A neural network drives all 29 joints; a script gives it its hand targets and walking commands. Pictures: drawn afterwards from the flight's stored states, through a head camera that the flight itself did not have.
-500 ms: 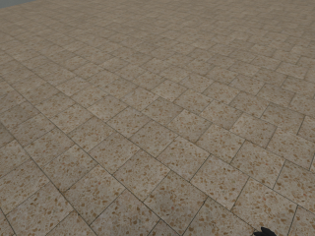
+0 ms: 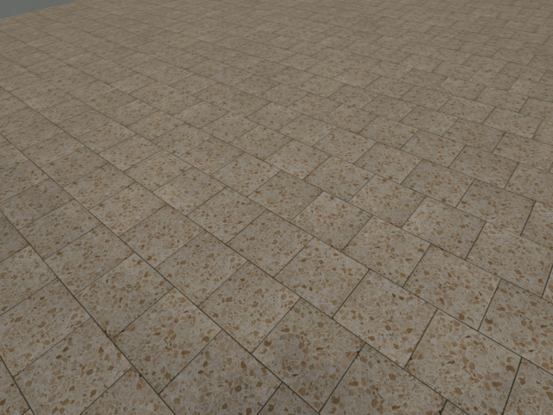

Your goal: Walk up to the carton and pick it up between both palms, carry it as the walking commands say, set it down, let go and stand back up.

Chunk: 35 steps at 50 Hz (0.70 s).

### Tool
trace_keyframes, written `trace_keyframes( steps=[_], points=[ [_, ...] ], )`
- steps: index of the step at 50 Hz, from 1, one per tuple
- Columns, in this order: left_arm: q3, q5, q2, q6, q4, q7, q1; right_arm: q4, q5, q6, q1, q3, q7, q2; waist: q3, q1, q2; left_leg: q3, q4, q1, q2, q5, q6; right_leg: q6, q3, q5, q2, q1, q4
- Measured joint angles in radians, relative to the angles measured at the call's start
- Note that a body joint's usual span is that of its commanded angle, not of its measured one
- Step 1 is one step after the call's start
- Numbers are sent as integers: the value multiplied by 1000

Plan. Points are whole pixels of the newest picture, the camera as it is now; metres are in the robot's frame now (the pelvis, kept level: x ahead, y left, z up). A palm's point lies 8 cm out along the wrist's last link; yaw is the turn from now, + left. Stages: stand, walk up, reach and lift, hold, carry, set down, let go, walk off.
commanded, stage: stand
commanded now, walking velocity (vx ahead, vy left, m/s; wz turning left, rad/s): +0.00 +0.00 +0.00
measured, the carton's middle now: out of the picture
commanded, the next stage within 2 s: walk up in 0.16 s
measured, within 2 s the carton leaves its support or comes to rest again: neither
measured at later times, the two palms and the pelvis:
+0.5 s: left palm out of the picture +0.08 +0.29 -0.10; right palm out of the picture +0.08 -0.27 -0.11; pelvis -0.01 +0.00 +0.00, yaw +0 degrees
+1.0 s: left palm out of the picture +0.07 +0.21 -0.08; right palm out of the picture -0.01 -0.32 -0.13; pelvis -0.05 -0.05 +0.02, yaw -12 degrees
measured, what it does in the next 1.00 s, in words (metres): lifts its left foot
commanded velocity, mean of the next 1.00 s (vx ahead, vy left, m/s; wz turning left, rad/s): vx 0.01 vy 0.00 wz -0.32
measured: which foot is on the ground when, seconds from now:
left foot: down 0.00-0.70, up 0.72-1.00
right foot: down 0.00-1.00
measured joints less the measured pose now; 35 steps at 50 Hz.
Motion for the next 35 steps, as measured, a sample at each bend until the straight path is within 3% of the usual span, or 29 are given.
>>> trace_keyframes(
  steps=[19, 25, 27, 32, 35],
  points=[
    [-1, 0, 0, 0, 44, 0, -32, 50, 0, 0, 0, 0, 0, -1, 0, 0, 3, 0, -49, 12, 0, 36, 0, -2, 0, 36, 0, 11, -48],
    [0, 0, -17, 31, -2, -13, -29, 51, 0, 46, -1, 0, -13, -1, 4, 0, 3, 9, -52, 13, 0, 40, 0, -1, 9, 43, 0, 7, -48],
    [0, 0, -28, 40, -27, -13, -28, 51, 0, 55, -2, 0, -16, -1, 5, 0, 3, 22, -52, 13, 3, 40, 0, -1, 12, 41, 0, -7, -28],
    [6, 0, -45, 65, -68, -23, -18, 51, 0, 64, -19, 0, -21, -1, 5, -1, 8, 107, -52, 13, 37, 35, -1, 11, 12, -149, 0, -115, 230],
    [6, 0, -47, 66, -88, -26, -17, 51, 0, 68, -19, 0, -21, 0, 5, 1, 8, 153, -48, 12, 53, 33, -22, 11, 14, -122, -10, -89, 160]
  ],
)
